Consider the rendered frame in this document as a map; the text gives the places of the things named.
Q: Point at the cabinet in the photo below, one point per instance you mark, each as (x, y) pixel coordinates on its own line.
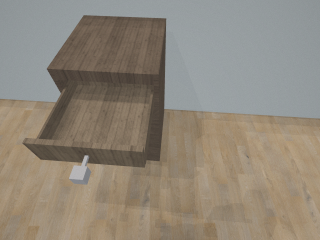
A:
(117, 49)

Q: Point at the drawer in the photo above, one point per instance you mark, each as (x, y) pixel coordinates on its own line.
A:
(109, 122)

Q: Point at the handle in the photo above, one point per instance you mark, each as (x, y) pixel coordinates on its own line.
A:
(81, 174)

